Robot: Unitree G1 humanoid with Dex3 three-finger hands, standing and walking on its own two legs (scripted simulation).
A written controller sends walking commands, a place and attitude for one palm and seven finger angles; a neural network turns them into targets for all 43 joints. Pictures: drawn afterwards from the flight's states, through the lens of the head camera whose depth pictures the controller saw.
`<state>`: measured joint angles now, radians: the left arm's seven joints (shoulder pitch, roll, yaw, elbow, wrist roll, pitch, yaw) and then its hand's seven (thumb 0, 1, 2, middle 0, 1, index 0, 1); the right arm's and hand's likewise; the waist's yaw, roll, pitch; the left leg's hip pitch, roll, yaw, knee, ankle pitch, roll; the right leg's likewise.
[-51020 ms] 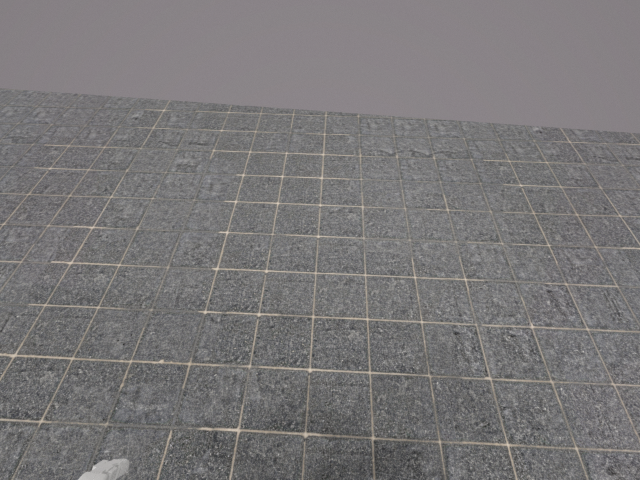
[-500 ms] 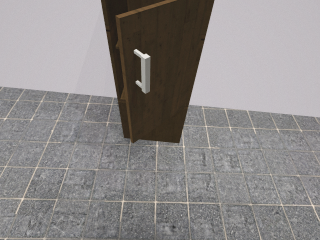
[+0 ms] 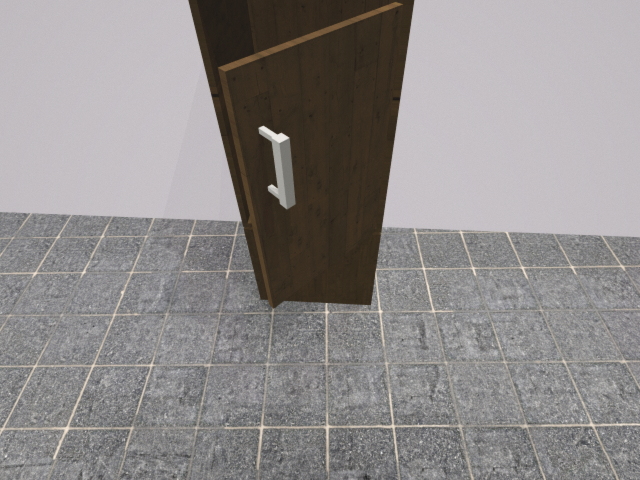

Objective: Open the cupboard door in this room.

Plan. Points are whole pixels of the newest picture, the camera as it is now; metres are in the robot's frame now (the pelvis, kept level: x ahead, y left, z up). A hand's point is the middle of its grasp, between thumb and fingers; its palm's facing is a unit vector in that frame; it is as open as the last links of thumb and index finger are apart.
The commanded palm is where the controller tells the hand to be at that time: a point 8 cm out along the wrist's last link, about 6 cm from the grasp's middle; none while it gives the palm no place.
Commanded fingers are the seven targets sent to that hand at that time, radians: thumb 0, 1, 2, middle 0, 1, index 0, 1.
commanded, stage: let the arm hang, fingers relaxed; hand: left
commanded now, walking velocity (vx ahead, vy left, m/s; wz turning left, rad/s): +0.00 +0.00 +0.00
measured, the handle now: (276, 168) +0.57 +0.11 +0.08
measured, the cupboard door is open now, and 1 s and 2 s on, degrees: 47 47 47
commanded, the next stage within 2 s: look to check the result in 0.20 s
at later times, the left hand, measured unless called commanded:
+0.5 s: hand out of the picture +0.04 +0.19 -0.17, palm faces +0.01 -0.96 -0.27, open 7.4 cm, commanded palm none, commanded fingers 0.00 0.90 0.90 -0.20 -0.30 -0.20 -0.30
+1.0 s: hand out of the picture +0.06 +0.19 -0.17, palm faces +0.00 -0.96 -0.27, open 7.4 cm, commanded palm none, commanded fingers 0.00 0.90 0.90 -0.20 -0.30 -0.20 -0.30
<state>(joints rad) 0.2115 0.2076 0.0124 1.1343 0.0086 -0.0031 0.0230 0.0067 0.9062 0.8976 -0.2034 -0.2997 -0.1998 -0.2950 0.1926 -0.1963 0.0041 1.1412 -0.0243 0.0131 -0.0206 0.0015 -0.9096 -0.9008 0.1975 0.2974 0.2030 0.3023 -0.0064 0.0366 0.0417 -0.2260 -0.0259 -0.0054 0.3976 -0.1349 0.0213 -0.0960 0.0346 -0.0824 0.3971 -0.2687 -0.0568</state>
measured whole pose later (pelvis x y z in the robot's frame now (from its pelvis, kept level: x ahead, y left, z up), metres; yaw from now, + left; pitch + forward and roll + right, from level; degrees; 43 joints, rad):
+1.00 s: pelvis +0.02 -0.02 +0.00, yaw -1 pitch -2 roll +0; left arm 0.19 0.22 0.02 1.13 0.01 0.00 0.03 0.01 0.90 0.90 -0.21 -0.30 -0.20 -0.30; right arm 0.16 -0.23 0.00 1.13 -0.02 0.01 -0.03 0.00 -0.90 -0.90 0.20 0.30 0.20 0.30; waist 0.00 0.02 0.05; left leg -0.18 0.00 0.01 0.38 -0.16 0.00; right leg -0.04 0.06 -0.06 0.32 -0.26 -0.07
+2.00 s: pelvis +0.00 -0.02 -0.01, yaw -32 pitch +1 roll -2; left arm 0.12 0.25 0.08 0.90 0.02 0.07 -0.04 0.01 0.91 0.90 -0.20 -0.30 -0.20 -0.30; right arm 0.20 -0.22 -0.03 0.90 -0.05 0.01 -0.03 0.00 -0.90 -0.90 0.20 0.30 0.20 0.30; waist 0.01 0.00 0.10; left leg -0.29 0.13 0.10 0.55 -0.27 -0.03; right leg -0.45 0.01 -0.04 0.94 -0.49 0.04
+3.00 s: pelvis +0.05 -0.13 -0.02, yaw -69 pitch +2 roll -1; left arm 0.28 0.23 0.08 1.00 0.03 0.03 -0.04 0.01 0.90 0.90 -0.21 -0.30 -0.20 -0.30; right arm 0.21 -0.23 -0.04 0.87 -0.04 -0.06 0.00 0.00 -0.90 -0.90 0.20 0.30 0.20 0.30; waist 0.00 -0.02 0.04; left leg -0.35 0.09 0.11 0.62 -0.30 0.00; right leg -0.34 0.02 0.07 0.86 -0.49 -0.02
